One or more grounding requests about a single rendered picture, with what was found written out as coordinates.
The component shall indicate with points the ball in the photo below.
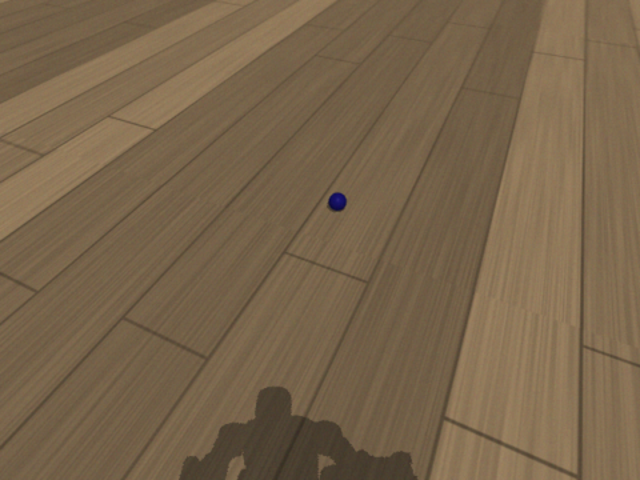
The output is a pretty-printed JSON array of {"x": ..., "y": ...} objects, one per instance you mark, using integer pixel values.
[{"x": 337, "y": 201}]

